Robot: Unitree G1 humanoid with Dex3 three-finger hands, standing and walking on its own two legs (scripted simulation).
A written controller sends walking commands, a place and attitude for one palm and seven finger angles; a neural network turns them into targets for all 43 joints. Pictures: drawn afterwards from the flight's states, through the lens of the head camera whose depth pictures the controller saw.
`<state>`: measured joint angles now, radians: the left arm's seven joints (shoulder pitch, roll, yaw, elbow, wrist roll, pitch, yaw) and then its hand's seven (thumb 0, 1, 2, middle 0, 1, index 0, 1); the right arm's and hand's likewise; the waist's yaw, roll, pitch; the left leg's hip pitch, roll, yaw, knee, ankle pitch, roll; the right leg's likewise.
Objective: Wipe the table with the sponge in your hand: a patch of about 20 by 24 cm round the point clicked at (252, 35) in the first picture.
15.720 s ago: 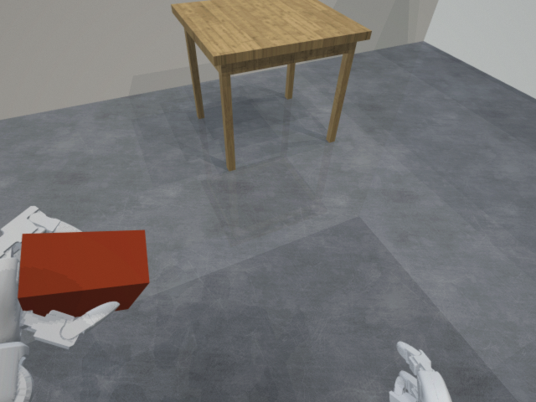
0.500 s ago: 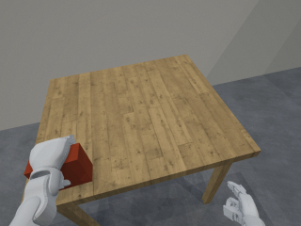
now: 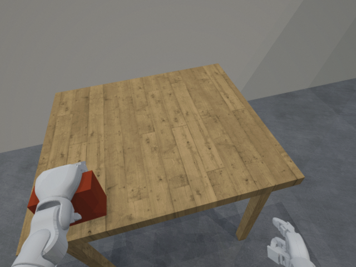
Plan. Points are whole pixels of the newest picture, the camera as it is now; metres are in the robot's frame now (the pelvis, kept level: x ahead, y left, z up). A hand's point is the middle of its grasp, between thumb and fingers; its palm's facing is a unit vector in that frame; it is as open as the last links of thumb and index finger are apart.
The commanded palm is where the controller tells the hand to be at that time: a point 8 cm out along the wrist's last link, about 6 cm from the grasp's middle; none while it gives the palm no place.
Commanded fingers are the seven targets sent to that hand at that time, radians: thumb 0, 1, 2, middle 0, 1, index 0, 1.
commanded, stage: move the sponge above the wiping area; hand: left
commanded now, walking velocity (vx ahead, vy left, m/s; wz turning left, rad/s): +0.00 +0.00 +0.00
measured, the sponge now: (74, 205) +0.23 +0.30 -0.01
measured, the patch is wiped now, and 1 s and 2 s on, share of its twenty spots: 0.00 0.00 0.00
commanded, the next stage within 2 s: lower the sponge onto the table in 0.70 s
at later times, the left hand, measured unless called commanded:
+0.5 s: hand (76, 196) +0.24 +0.28 +0.03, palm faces -0.07 -0.10 -0.99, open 10.2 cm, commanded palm +0.22 +0.28 +0.10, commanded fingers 0.00 0.10 1.30 -1.20 -1.60 -1.20 -1.60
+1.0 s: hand (76, 194) +0.24 +0.28 +0.03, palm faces -0.07 -0.09 -0.99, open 10.2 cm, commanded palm +0.22 +0.28 +0.10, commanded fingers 0.00 0.10 1.30 -1.20 -1.60 -1.20 -1.60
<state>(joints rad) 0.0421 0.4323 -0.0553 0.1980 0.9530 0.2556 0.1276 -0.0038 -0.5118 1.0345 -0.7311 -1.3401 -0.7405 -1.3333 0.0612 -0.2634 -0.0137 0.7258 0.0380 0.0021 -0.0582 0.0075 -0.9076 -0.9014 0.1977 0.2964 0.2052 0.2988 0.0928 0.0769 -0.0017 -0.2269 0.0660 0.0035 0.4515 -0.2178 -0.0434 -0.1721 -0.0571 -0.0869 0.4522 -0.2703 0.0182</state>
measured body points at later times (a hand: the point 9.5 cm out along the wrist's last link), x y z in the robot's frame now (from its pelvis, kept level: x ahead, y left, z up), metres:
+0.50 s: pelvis +0.00 +0.00 +0.00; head +0.00 -0.03 +0.45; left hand +0.24 +0.28 +0.08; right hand +0.22 -0.22 -0.10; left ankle +0.01 +0.15 -0.74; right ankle -0.02 -0.13 -0.74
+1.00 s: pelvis -0.01 +0.00 +0.00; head -0.01 -0.03 +0.45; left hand +0.24 +0.28 +0.09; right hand +0.22 -0.22 -0.09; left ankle +0.01 +0.15 -0.74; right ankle -0.02 -0.13 -0.74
